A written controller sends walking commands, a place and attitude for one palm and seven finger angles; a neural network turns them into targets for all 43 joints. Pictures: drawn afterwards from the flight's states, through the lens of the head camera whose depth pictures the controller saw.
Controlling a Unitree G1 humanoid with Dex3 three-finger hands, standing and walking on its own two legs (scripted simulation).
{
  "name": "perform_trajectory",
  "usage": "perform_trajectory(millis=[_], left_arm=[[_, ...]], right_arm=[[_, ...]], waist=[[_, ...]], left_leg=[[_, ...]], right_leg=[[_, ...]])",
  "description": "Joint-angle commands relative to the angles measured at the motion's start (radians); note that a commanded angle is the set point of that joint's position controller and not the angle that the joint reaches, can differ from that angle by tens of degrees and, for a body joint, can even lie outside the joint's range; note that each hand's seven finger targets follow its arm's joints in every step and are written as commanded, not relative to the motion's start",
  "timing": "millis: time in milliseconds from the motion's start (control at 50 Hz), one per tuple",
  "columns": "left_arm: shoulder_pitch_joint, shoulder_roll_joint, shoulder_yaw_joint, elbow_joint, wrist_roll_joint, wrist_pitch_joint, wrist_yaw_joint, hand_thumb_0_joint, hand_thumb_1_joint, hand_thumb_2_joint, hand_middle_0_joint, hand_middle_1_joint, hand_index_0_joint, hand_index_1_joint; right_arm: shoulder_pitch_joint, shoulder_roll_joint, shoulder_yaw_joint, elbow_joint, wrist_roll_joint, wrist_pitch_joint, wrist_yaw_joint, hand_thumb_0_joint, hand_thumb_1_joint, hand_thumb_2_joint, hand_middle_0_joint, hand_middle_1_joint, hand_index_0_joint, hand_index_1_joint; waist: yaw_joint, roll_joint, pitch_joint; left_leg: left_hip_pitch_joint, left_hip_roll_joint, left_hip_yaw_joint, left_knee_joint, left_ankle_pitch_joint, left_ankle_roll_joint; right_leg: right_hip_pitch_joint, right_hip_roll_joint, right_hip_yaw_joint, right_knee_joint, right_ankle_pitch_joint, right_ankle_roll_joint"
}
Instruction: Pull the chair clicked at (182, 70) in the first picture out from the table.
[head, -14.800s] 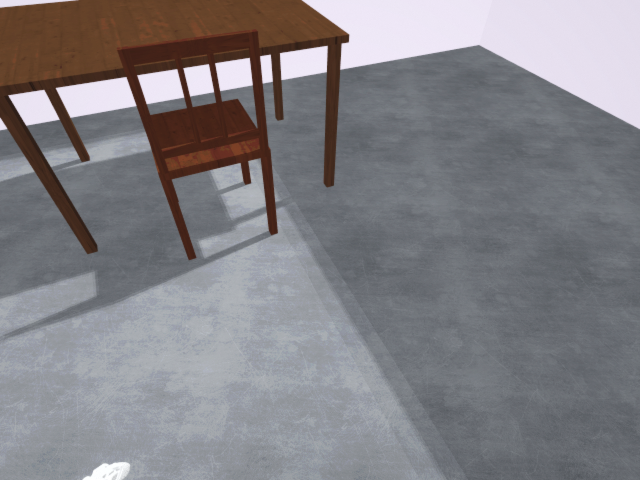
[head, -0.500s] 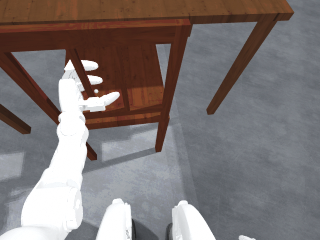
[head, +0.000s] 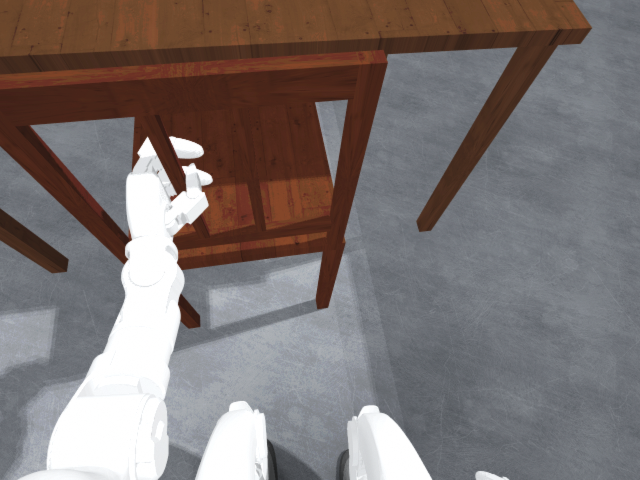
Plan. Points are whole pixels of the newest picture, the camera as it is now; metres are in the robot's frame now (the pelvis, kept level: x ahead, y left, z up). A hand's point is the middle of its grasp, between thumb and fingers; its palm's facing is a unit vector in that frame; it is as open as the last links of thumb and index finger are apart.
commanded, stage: hook a spindle and tug to test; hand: left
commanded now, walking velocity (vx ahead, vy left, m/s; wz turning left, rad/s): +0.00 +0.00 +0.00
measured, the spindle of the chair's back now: (182, 187) +0.48 +0.16 +0.01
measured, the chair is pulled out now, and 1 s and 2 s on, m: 0.01 0.09 0.20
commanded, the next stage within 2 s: step backward, pulling the chair out in 0.36 s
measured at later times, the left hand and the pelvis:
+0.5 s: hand (204, 223) +0.42 +0.13 +0.02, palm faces +0.10 -0.99 -0.05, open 5.0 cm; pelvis +0.00 +0.00 +0.01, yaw +1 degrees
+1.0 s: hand (200, 253) +0.37 +0.12 +0.04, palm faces -0.01 -0.99 -0.14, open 4.9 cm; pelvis -0.01 +0.00 +0.10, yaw +0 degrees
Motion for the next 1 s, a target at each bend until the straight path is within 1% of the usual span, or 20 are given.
perform_trajectory(millis=[0,40,140,240,300,360,400,440,460,480,520,560,580,600,640,680,780,840,940,980], left_arm=[[-0.239,0.088,-0.021,-0.252,0.007,-0.088,-0.012,0.000,0.900,0.900,-0.500,-1.450,-0.500,-1.450],[-0.223,0.094,-0.017,-0.290,0.005,-0.094,-0.009,0.000,0.900,0.900,-0.500,-1.450,-0.500,-1.450],[-0.104,0.026,-0.078,-0.363,-0.002,-0.084,-0.005,0.000,0.900,0.900,-0.500,-1.450,-0.500,-1.450],[-0.049,0.059,-0.056,-0.397,0.000,-0.082,0.005,0.000,0.900,0.900,-0.500,-1.450,-0.500,-1.450],[-0.056,0.024,-0.094,-0.415,0.003,-0.085,0.004,0.000,0.900,0.900,-0.500,-1.450,-0.500,-1.450],[-0.142,0.036,-0.088,-0.399,0.005,-0.091,0.010,0.000,0.900,0.900,-0.500,-1.450,-0.500,-1.450],[-0.134,0.060,-0.068,-0.409,0.012,-0.098,0.009,0.000,0.900,0.900,-0.500,-1.450,-0.500,-1.450],[-0.172,0.010,-0.117,-0.410,0.010,-0.097,0.005,0.000,0.900,0.900,-0.500,-1.450,-0.500,-1.450],[-0.303,0.301,-0.041,-0.618,0.080,0.037,0.045,0.000,0.900,0.900,-0.500,-1.450,-0.500,-1.450],[-0.315,0.269,-0.051,-0.686,0.064,0.106,0.057,0.000,0.900,0.900,-0.500,-1.450,-0.500,-1.450],[-0.154,0.191,-0.098,-0.603,0.055,0.198,0.059,0.000,0.900,0.900,-0.500,-1.450,-0.500,-1.450],[-0.027,0.125,-0.153,-0.441,0.050,0.281,0.054,0.000,0.900,0.900,-0.500,-1.450,-0.500,-1.450],[-0.002,0.103,-0.178,-0.338,0.054,0.313,0.043,0.000,0.900,0.900,-0.500,-1.450,-0.500,-1.450],[-0.013,0.105,-0.178,-0.257,0.053,0.329,0.047,0.000,0.900,0.900,-0.500,-1.450,-0.500,-1.450],[-0.107,0.118,-0.177,-0.201,0.051,0.325,0.052,0.000,0.900,0.900,-0.500,-1.450,-0.500,-1.450],[-0.188,0.149,-0.161,-0.123,0.058,0.309,0.054,0.000,0.900,0.900,-0.500,-1.450,-0.500,-1.450],[-0.222,0.129,-0.180,0.007,0.056,0.276,0.028,0.000,0.900,0.900,-0.500,-1.450,-0.500,-1.450],[-0.188,0.099,-0.200,0.019,0.048,0.265,0.015,0.000,0.900,0.900,-0.500,-1.450,-0.500,-1.450],[-0.116,0.100,-0.202,-0.042,0.039,0.258,0.005,0.000,0.900,0.900,-0.500,-1.450,-0.500,-1.450],[-0.101,0.126,-0.187,-0.049,0.040,0.259,0.007,0.000,0.900,0.900,-0.500,-1.450,-0.500,-1.450]], right_arm=[[0.100,-0.163,-0.058,-0.078,0.001,-0.023,-0.013,0.000,-0.900,-0.900,0.200,0.300,0.200,0.300],[0.098,-0.162,-0.059,-0.081,0.000,-0.026,-0.012,0.000,-0.900,-0.900,0.200,0.300,0.200,0.300],[0.085,-0.154,-0.063,-0.097,0.002,-0.027,-0.007,0.000,-0.900,-0.900,0.200,0.300,0.200,0.300],[0.069,-0.153,-0.061,-0.103,0.006,-0.033,-0.013,0.000,-0.900,-0.900,0.200,0.300,0.200,0.300],[0.057,-0.149,-0.059,-0.103,0.007,-0.038,-0.016,0.000,-0.900,-0.900,0.200,0.300,0.200,0.300],[0.050,-0.153,-0.060,-0.087,0.005,-0.043,-0.023,0.000,-0.900,-0.900,0.200,0.300,0.200,0.300],[0.049,-0.155,-0.061,-0.088,0.003,-0.047,-0.028,0.000,-0.900,-0.900,0.200,0.300,0.200,0.300],[0.041,-0.150,-0.059,-0.086,0.004,-0.050,-0.029,0.000,-0.900,-0.900,0.200,0.300,0.200,0.300],[0.075,-0.147,-0.056,-0.177,0.067,0.020,-0.059,0.000,-0.900,-0.900,0.200,0.300,0.200,0.300],[0.093,-0.128,-0.053,-0.216,0.081,0.028,-0.091,0.000,-0.900,-0.900,0.200,0.300,0.200,0.300],[0.058,-0.118,-0.035,-0.208,0.088,0.029,-0.119,0.000,-0.900,-0.900,0.200,0.300,0.200,0.300],[0.037,-0.124,-0.024,-0.181,0.091,0.044,-0.138,0.000,-0.900,-0.900,0.200,0.300,0.200,0.300],[0.014,-0.130,-0.022,-0.167,0.093,0.047,-0.141,0.000,-0.900,-0.900,0.200,0.300,0.200,0.300],[0.030,-0.141,-0.020,-0.145,0.094,0.049,-0.148,0.000,-0.900,-0.900,0.200,0.300,0.200,0.300],[0.053,-0.150,-0.018,-0.118,0.088,0.042,-0.159,0.000,-0.900,-0.900,0.200,0.300,0.200,0.300],[0.067,-0.161,-0.022,-0.087,0.082,0.032,-0.169,0.000,-0.900,-0.900,0.200,0.300,0.200,0.300],[0.068,-0.164,-0.034,-0.029,0.081,0.008,-0.175,0.000,-0.900,-0.900,0.200,0.300,0.200,0.300],[0.046,-0.158,-0.032,-0.025,0.080,-0.013,-0.173,0.000,-0.900,-0.900,0.200,0.300,0.200,0.300],[0.016,-0.157,-0.037,-0.043,0.085,-0.033,-0.176,0.000,-0.900,-0.900,0.200,0.300,0.200,0.300],[0.008,-0.167,-0.042,-0.044,0.086,-0.041,-0.180,0.000,-0.900,-0.900,0.200,0.300,0.200,0.300]], waist=[[-0.004,0.019,-0.477],[0.006,0.035,-0.488],[0.018,0.038,-0.495],[0.029,0.009,-0.462],[0.019,0.024,-0.452],[-0.002,0.011,-0.424],[0.013,0.029,-0.458],[-0.004,0.038,-0.461],[0.058,0.102,-0.710],[0.041,0.147,-0.683],[0.035,0.104,-0.584],[0.034,0.005,-0.430],[0.036,-0.002,-0.322],[0.036,-0.049,-0.271],[0.031,-0.089,-0.282],[0.032,-0.040,-0.271],[0.052,0.122,-0.239],[0.060,0.121,-0.226],[0.063,0.048,-0.256],[0.066,0.056,-0.254]], left_leg=[[0.475,-0.040,-0.080,-0.112,0.417,-0.012],[0.488,-0.038,-0.080,-0.112,0.439,-0.016],[0.533,-0.035,-0.078,-0.120,0.513,-0.019],[0.494,-0.040,-0.070,-0.124,0.485,-0.019],[0.504,-0.038,-0.074,-0.120,0.488,-0.020],[0.481,-0.040,-0.078,-0.107,0.434,-0.018],[0.491,-0.042,-0.078,-0.104,0.451,-0.021],[0.509,-0.041,-0.081,-0.103,0.447,-0.021],[0.800,-0.023,-0.057,-0.301,0.438,0.001],[0.870,-0.039,-0.048,-0.340,0.489,0.008],[0.839,-0.030,-0.058,-0.378,0.561,0.010],[0.772,-0.004,-0.078,-0.439,0.541,0.011],[0.711,0.012,-0.096,-0.512,0.432,0.003],[0.715,0.027,-0.097,-0.526,0.439,0.010],[0.780,0.042,-0.084,-0.543,0.576,0.013],[0.848,0.052,-0.076,-0.566,0.705,0.009],[1.001,0.093,-0.133,-0.618,0.890,0.018],[1.012,0.104,-0.155,-0.651,0.865,0.017],[0.999,0.106,-0.143,-0.680,0.800,0.008],[0.994,0.108,-0.141,-0.700,0.759,0.008]], right_leg=[[0.166,0.035,0.023,-0.152,0.426,-0.012],[0.170,0.033,0.022,-0.144,0.441,-0.014],[0.194,0.030,0.015,-0.147,0.502,-0.015],[0.229,0.027,0.023,-0.148,0.515,-0.013],[0.203,0.023,0.021,-0.142,0.506,-0.013],[0.172,0.023,0.022,-0.143,0.461,-0.010],[0.183,0.020,0.025,-0.132,0.474,-0.013],[0.161,0.019,0.022,-0.137,0.461,-0.012],[0.584,-0.041,0.117,-0.340,0.544,-0.018],[0.635,-0.033,0.107,-0.384,0.679,-0.016],[0.652,-0.051,0.096,-0.393,0.813,-0.006],[0.678,-0.068,0.089,-0.437,0.784,0.009],[0.656,-0.074,0.083,-0.483,0.630,0.009],[0.672,-0.073,0.084,-0.505,0.630,0.018],[0.729,-0.088,0.096,-0.543,0.802,0.039],[0.749,-0.098,0.099,-0.572,0.900,0.046],[0.719,-0.081,0.091,-0.621,0.731,0.027],[0.732,-0.069,0.085,-0.647,0.660,0.020],[0.821,-0.077,0.098,-0.683,0.732,0.014],[0.835,-0.080,0.101,-0.688,0.712,0.013]])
